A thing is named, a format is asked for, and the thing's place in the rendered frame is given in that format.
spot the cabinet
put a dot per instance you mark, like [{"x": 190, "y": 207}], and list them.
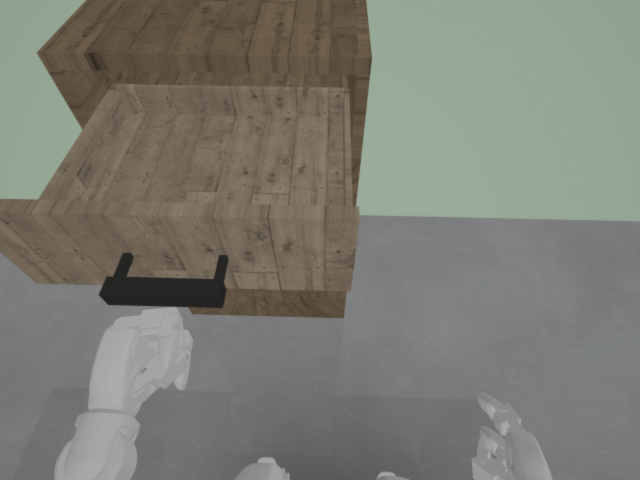
[{"x": 275, "y": 43}]

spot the robot left forearm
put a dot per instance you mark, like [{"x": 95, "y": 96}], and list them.
[{"x": 101, "y": 449}]

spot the left robot hand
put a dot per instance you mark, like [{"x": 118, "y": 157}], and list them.
[{"x": 116, "y": 381}]

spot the robot left shin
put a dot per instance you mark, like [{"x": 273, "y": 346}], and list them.
[{"x": 266, "y": 460}]

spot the drawer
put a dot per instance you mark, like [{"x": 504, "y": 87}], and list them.
[{"x": 177, "y": 175}]

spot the handle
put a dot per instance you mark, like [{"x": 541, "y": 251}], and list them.
[{"x": 168, "y": 292}]

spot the right robot hand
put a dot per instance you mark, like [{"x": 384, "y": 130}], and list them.
[{"x": 518, "y": 456}]

